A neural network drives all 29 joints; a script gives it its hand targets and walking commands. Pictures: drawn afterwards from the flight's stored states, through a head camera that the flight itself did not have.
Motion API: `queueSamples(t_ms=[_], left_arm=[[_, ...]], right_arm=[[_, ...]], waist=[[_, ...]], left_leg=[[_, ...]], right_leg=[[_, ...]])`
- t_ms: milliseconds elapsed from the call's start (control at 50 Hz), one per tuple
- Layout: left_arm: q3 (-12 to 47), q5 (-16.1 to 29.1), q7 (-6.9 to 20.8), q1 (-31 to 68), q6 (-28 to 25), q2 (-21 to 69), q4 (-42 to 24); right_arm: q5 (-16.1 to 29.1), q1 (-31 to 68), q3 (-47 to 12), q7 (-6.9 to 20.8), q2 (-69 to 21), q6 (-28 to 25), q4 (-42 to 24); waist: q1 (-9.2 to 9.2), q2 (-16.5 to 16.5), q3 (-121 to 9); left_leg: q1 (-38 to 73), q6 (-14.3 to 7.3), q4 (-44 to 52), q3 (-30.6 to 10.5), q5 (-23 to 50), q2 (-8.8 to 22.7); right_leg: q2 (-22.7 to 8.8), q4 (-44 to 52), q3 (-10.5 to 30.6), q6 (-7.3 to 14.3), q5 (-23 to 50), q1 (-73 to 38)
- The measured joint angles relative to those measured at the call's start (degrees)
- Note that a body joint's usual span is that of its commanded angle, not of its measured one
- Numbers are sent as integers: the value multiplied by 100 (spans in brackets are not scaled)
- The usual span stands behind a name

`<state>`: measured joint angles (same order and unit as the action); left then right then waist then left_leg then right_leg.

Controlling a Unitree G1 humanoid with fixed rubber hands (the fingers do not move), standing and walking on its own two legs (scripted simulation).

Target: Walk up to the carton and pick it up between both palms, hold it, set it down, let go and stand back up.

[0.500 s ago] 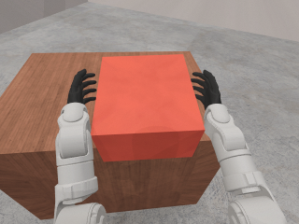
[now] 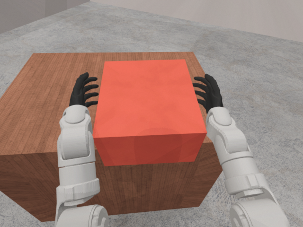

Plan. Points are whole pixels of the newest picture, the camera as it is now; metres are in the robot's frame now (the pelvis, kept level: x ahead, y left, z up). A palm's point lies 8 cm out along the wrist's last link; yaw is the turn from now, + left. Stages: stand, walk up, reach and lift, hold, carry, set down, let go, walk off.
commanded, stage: hold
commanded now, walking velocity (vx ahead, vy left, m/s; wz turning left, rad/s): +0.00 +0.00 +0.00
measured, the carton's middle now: (147, 109) +0.40 +0.01 +0.11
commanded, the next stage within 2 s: none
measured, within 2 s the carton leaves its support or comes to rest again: neither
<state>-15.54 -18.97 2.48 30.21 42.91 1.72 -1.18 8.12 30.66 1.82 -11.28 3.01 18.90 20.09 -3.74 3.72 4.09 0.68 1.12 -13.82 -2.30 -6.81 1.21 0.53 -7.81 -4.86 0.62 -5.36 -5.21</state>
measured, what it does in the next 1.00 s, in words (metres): stands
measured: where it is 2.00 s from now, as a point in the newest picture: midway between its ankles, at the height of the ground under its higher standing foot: outside the picture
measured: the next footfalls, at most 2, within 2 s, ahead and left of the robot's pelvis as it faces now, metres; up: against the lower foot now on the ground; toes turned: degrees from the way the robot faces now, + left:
none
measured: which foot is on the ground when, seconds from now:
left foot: down 0.00-1.00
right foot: down 0.00-1.00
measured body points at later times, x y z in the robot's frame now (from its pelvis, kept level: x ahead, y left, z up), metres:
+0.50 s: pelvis +0.00 +0.00 +0.00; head -0.02 +0.03 +0.45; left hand +0.37 +0.17 +0.17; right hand +0.37 -0.16 +0.16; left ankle +0.02 +0.13 -0.75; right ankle +0.00 -0.11 -0.75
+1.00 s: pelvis +0.00 +0.00 +0.00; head -0.02 +0.03 +0.45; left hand +0.36 +0.17 +0.18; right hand +0.36 -0.16 +0.17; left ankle +0.02 +0.13 -0.75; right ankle +0.00 -0.11 -0.75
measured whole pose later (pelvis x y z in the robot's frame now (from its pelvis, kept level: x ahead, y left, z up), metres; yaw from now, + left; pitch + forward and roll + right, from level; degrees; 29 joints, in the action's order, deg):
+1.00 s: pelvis +0.00 +0.00 +0.00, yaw +0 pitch -7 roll -1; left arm -14.8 -18.0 2.1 28.6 41.2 1.4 -4.2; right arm 8.3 29.8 0.8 -12.1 3.2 17.7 17.1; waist -4.3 3.8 4.1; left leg -0.6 1.3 -14.4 -2.6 -6.9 1.3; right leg 0.6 -7.6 -5.2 0.7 -5.1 -4.4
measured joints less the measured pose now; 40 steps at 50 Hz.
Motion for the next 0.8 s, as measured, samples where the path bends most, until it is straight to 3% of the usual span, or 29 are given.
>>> queueSamples(t_ms=[200,400,620,800], left_arm=[[74,108,-42,-168,-175,-38,-294],[-1,-6,0,0,3,3,-2],[69,99,-44,-144,-176,-31,-283],[-1,-11,0,0,5,5,-5]], right_arm=[[27,-89,-103,-69,30,-120,-307],[-5,-2,2,-5,-6,-1,2],[25,-75,-98,-76,33,-124,-297],[-9,-3,3,-11,-12,-2,3]], waist=[[-61,8,-6],[1,2,6],[-58,3,-20],[1,4,11]], left_leg=[[-140,15,-59,-37,-4,5],[5,1,0,0,0,1],[-127,13,-54,-31,-4,5],[9,1,-1,0,-1,1]], right_leg=[[9,16,-36,4,26,93],[0,0,-2,1,-1,-5],[8,16,-32,3,24,84],[1,-1,-4,1,-2,-10]])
